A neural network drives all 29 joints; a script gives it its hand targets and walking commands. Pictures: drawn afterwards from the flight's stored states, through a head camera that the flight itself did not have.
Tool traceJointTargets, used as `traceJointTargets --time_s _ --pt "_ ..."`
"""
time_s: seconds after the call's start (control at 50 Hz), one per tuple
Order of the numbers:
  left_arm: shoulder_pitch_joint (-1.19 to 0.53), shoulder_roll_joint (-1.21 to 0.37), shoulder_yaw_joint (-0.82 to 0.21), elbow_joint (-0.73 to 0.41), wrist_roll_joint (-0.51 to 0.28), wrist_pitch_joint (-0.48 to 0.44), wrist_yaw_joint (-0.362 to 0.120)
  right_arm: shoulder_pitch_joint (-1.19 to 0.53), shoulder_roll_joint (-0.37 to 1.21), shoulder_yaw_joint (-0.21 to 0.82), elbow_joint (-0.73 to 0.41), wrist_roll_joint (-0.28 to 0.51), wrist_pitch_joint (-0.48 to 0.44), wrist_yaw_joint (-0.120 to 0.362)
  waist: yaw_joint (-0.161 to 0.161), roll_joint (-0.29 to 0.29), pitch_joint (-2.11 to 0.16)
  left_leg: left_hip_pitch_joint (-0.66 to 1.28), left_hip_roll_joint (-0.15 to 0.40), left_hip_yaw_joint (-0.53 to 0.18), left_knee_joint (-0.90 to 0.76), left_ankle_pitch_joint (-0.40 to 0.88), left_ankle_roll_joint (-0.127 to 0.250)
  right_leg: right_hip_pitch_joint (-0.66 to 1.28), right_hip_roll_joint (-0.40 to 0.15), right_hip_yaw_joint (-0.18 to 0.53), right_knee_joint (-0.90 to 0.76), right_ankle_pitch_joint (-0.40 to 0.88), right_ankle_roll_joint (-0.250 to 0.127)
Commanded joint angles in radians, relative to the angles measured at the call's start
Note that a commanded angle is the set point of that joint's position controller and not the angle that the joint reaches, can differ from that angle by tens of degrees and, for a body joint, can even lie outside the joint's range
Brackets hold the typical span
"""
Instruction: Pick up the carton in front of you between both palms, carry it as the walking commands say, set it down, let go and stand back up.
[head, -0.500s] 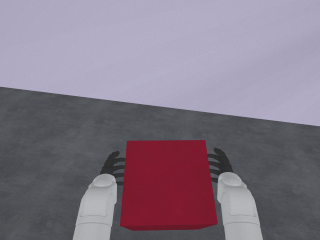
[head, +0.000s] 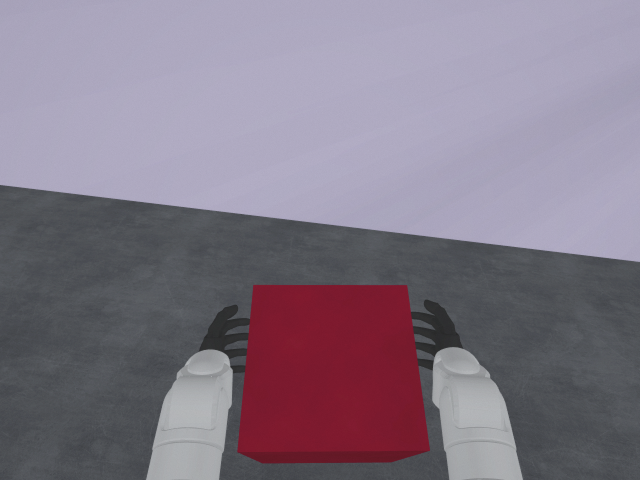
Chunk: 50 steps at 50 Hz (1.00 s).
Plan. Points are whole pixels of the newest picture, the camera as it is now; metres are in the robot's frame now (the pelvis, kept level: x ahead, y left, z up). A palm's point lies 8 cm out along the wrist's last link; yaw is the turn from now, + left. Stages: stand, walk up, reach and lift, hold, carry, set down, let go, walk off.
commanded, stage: carry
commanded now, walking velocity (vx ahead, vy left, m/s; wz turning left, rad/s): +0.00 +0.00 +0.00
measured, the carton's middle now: (328, 381) +0.31 +0.00 -0.06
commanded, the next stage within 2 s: hold in 0.76 s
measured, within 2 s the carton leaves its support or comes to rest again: neither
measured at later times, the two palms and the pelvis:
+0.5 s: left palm (211, 381) +0.26 +0.14 +0.04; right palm (455, 378) +0.26 -0.15 +0.05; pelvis -0.03 +0.00 +0.00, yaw +0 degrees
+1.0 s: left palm (224, 386) +0.25 +0.13 +0.05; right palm (479, 400) +0.23 -0.17 +0.05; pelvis -0.04 +0.00 +0.01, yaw -4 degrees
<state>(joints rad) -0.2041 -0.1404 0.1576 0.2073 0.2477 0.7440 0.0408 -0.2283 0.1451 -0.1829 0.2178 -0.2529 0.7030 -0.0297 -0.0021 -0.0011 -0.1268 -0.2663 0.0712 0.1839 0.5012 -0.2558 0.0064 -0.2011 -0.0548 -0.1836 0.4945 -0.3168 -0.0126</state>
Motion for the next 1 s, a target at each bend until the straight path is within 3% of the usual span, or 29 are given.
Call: traceJointTargets --time_s 0.0,0.74,0.76,0.8,0.86,0.98 --pt "-0.491 -0.897 -0.522 -0.09 -0.26 -0.061 -0.247 -0.374 0.933 0.518 -0.001 0.239 -0.009 0.246 0.0 0.002 -0.156 0.076 0.107 -0.114 -0.073 0.201 0.009 0.006 -0.116 0.11 -0.091 0.2 -0.009" --pt "-0.47 -0.901 -0.533 -0.11 -0.265 -0.054 -0.249 -0.365 0.933 0.531 -0.03 0.245 -0.003 0.247 0.001 0.001 -0.184 0.059 0.102 -0.118 -0.068 0.178 0.002 -0.023 -0.114 0.119 -0.088 0.198 -0.019" --pt "-0.386 -0.92 -0.5 -0.135 -0.259 -0.046 -0.259 -0.286 0.957 0.498 -0.018 0.231 -0.005 0.257 -0.001 -0.057 -0.096 0.279 -0.168 -0.24 -0.095 0.348 0.028 0.055 0.107 0.29 -0.14 0.442 -0.023" --pt "-0.433 -0.895 -0.521 -0.18 -0.248 -0.055 -0.256 -0.304 0.933 0.488 -0.051 0.215 -0.022 0.248 -0.014 -0.023 -0.131 0.263 -0.145 -0.266 -0.126 0.346 0.023 0.158 0.104 0.302 -0.135 0.452 -0.014" --pt "-0.424 -0.863 -0.503 -0.163 -0.241 -0.057 -0.25 -0.294 0.9 0.471 -0.026 0.203 -0.023 0.235 -0.004 -0.038 -0.097 0.249 -0.16 -0.261 -0.134 0.339 0.01 0.217 0.106 0.303 -0.156 0.447 -0.009" --pt "-0.457 -0.879 -0.458 -0.083 -0.209 -0.057 -0.257 -0.395 0.921 0.467 0.007 0.214 -0.018 0.257 0.014 -0.021 -0.022 0.246 -0.154 -0.266 -0.16 0.143 0.024 0.142 0.1 0.288 -0.18 0.212 0.0"
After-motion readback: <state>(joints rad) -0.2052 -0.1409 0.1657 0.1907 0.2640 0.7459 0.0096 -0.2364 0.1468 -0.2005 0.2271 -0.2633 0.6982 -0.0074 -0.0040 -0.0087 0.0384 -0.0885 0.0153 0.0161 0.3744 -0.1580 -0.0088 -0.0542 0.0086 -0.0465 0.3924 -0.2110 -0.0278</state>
